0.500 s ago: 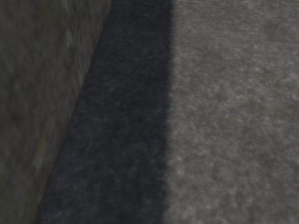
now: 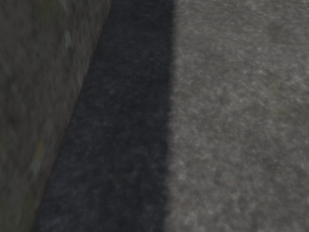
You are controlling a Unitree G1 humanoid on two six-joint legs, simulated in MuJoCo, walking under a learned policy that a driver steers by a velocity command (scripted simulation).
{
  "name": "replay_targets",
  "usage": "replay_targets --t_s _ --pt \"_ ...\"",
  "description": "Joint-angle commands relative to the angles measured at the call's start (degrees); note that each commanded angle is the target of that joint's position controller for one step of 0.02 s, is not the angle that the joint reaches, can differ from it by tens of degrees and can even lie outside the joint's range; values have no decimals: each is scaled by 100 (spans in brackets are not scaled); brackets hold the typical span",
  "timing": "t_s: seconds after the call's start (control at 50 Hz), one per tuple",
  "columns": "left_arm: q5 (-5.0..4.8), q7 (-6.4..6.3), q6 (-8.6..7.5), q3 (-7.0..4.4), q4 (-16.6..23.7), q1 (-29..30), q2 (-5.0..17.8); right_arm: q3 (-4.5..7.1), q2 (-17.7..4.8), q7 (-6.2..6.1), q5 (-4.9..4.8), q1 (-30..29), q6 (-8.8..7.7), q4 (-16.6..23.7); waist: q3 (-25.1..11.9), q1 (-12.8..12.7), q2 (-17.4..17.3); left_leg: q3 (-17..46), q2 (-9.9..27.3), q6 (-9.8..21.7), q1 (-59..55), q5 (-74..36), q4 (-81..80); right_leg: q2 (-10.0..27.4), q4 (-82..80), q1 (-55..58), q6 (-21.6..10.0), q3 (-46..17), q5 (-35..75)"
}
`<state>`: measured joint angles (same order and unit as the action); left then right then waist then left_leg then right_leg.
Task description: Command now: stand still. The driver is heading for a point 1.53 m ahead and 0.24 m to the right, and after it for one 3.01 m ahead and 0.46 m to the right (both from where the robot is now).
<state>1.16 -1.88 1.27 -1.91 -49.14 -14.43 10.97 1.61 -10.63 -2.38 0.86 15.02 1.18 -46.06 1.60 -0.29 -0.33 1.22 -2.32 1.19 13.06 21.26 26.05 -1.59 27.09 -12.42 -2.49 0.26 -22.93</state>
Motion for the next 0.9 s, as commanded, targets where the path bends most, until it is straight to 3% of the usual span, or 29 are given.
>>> replay_targets --t_s 0.02,0.48,0.76,0.8,0.84,0.9 --pt "-6 -22 -63 -112 175 -11 511 126 -535 -21 -2 119 -58 193 2 33 12 670 522 193 -18 47 -581 386 -550 -111 -107 -571 113" --pt "-27 -101 -8 -44 -787 -122 336 15 -342 -100 -25 285 -59 -895 189 14 -15 615 575 205 -301 -467 -691 438 -669 317 -141 -557 584" --pt "-30 -126 -5 21 -1174 -202 208 -56 -210 -122 -28 373 -50 -1359 262 24 -13 591 605 206 -440 -678 -748 463 -742 403 -138 -526 738" --pt "-32 -112 23 -19 -1183 -280 292 4 -350 -112 -25 512 -10 -1409 184 42 -72 631 509 362 -401 876 -712 287 -517 297 -257 -426 -582" --pt "11 -59 48 -38 -1040 -162 327 79 -532 -79 1 691 45 -1392 577 146 -274 1149 744 601 -142 2532 -901 204 -159 -460 -332 -450 -1748" --pt "69 39 -86 65 -742 91 -14 173 -684 -44 -42 1051 59 -1481 803 251 -962 2420 1626 1064 -444 3425 -1749 25 703 -1107 -189 209 -805"
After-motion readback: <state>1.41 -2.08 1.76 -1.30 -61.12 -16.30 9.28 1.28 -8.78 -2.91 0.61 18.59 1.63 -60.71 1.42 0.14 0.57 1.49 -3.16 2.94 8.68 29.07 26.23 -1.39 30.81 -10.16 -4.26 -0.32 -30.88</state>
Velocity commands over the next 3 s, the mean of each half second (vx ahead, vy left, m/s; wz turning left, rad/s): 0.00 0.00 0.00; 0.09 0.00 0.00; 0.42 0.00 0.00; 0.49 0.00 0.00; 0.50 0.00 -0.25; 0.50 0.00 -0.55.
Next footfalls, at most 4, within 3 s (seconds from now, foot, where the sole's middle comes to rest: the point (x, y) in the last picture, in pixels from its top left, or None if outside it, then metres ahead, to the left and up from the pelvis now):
1.42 left None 0.43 0.09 -0.71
1.94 right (170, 167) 0.76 -0.03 -0.65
2.40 left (142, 109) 1.07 0.10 -0.61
2.94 right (198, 76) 1.28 -0.20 -0.56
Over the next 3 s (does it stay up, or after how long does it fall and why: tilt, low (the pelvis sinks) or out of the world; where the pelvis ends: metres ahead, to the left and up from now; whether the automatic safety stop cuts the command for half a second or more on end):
stays up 1.20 -0.11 0.16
